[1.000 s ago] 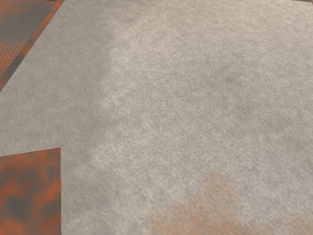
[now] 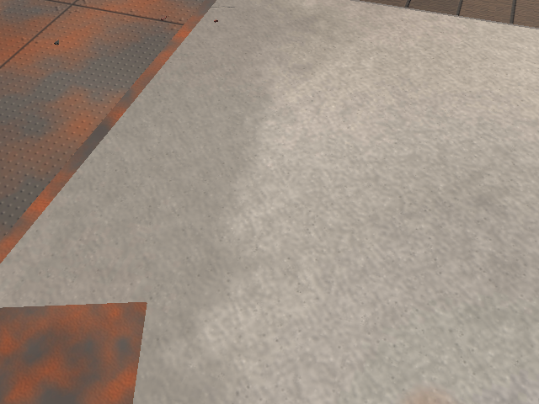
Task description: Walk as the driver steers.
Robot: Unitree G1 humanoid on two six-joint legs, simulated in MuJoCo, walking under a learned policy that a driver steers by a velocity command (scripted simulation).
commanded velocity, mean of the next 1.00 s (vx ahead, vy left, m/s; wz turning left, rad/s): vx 0.00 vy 0.00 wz -0.38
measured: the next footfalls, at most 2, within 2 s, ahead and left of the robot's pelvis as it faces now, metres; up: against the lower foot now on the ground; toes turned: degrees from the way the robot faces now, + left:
left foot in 0.50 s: +0.09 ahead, +0.12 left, +0.00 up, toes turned -24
right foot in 0.84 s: -0.03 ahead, -0.12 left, +0.00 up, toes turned -20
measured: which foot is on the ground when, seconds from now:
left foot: up 0.00-0.48, down 0.50-1.00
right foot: down 0.00-0.50, up 0.52-0.82, down 0.84-1.00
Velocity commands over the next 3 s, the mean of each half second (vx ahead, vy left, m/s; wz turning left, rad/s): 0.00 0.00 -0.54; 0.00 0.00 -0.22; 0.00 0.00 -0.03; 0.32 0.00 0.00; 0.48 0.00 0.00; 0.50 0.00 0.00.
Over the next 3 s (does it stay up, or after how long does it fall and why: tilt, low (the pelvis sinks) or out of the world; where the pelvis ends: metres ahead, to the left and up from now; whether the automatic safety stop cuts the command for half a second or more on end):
stays up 0.68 -0.21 0.03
